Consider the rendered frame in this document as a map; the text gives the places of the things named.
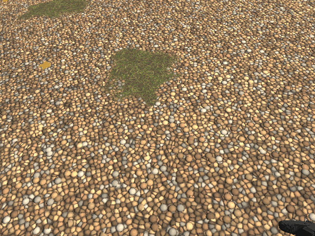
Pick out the right robot hand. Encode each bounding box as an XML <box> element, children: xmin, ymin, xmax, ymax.
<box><xmin>279</xmin><ymin>220</ymin><xmax>315</xmax><ymax>236</ymax></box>

